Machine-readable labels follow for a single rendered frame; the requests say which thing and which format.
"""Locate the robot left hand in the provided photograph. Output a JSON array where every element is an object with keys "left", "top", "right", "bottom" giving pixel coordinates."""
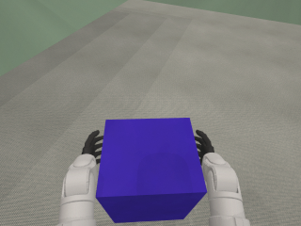
[{"left": 81, "top": 130, "right": 103, "bottom": 165}]

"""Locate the right robot forearm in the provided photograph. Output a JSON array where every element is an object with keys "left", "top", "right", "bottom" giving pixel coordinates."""
[{"left": 201, "top": 153, "right": 250, "bottom": 226}]

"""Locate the robot right hand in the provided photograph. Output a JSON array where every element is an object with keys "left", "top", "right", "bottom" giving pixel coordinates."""
[{"left": 194, "top": 130, "right": 214, "bottom": 166}]

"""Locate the left robot forearm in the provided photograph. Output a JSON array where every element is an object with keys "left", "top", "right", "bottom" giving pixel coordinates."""
[{"left": 56, "top": 153, "right": 98, "bottom": 226}]

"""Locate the carton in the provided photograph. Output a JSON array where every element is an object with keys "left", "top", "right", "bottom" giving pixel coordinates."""
[{"left": 95, "top": 118, "right": 207, "bottom": 223}]

